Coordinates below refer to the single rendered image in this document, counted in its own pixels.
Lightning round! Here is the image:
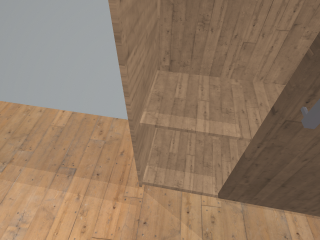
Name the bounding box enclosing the handle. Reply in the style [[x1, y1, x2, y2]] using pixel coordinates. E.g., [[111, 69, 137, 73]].
[[300, 99, 320, 129]]

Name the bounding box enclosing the wardrobe door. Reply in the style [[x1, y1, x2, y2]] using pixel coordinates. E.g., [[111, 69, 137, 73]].
[[218, 31, 320, 217]]

